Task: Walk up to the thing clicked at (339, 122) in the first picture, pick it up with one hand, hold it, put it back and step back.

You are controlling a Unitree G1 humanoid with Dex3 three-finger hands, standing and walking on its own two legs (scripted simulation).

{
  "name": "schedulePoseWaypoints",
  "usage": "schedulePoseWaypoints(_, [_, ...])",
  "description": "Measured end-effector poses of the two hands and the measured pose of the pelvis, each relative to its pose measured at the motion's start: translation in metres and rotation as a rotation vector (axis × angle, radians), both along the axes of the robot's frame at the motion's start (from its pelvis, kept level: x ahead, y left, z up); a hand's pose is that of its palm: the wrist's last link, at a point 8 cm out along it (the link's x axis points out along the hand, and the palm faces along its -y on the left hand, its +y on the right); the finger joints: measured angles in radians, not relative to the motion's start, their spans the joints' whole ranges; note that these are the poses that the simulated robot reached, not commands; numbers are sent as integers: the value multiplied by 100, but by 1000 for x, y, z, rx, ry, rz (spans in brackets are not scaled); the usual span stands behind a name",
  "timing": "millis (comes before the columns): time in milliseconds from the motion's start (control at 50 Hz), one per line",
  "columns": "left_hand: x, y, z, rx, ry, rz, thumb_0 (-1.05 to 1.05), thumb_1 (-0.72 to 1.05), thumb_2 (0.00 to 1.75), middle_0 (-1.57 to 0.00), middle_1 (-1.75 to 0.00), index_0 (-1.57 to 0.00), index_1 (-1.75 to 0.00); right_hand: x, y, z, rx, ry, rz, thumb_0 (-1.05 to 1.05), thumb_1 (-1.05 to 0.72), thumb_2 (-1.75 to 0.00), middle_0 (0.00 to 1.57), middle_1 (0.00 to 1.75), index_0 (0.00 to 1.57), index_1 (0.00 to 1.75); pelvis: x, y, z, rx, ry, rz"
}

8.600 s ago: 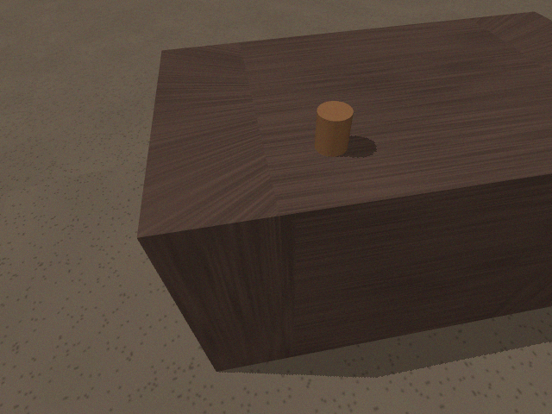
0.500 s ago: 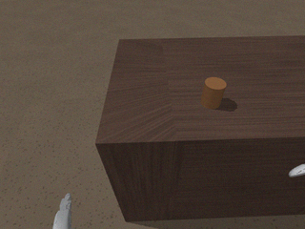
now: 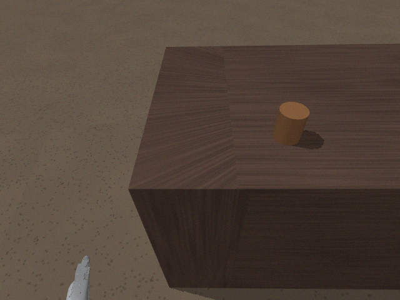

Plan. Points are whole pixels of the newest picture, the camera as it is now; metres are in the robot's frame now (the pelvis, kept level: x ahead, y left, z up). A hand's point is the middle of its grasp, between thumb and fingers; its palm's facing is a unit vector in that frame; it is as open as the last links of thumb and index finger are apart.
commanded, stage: go down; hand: right
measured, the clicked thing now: (290, 124) +0.52 -0.20 +0.07
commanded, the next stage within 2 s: none
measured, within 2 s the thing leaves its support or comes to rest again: neither
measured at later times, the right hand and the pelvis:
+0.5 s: hand out of the picture +0.37 -0.36 +0.20, palm faces +0.16 +0.99 +0.02, open 17.7 cm; pelvis -0.01 +0.00 -0.01, yaw +0 degrees
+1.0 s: hand out of the picture +0.41 -0.38 +0.20, palm faces +0.17 +0.99 +0.01, open 17.7 cm; pelvis +0.01 -0.01 -0.01, yaw +0 degrees
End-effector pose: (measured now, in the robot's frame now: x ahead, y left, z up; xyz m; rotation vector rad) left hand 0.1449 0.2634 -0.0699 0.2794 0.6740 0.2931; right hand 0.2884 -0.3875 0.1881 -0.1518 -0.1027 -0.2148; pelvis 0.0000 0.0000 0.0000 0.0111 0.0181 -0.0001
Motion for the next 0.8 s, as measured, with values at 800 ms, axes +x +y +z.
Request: schedulePoseWaypoints(800, [-8, -13, 0, 37, 10, -26, -1, -53, 5, -6, -5, -5, -5, 83, -35, 7, 183, 105, 39, -2, 60, -3, 4, 5, 5, 5, 2, -5, -9, 21, 124, 7])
